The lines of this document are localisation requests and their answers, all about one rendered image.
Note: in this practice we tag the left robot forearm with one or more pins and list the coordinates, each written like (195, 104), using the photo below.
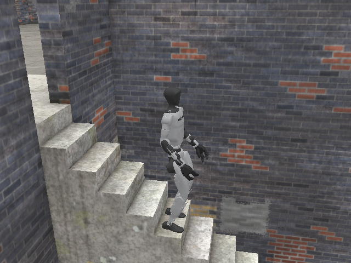
(190, 139)

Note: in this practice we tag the robot right upper arm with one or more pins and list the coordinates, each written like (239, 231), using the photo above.
(166, 121)

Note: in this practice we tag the left robot foot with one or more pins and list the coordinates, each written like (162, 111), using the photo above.
(182, 215)

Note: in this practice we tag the robot torso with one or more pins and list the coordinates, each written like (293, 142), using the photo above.
(176, 132)

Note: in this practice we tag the right robot hand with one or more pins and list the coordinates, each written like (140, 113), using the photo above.
(186, 170)

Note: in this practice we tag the left robot hand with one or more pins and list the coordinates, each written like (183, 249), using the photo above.
(199, 151)

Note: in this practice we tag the right robot forearm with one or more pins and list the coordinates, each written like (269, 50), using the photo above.
(166, 148)

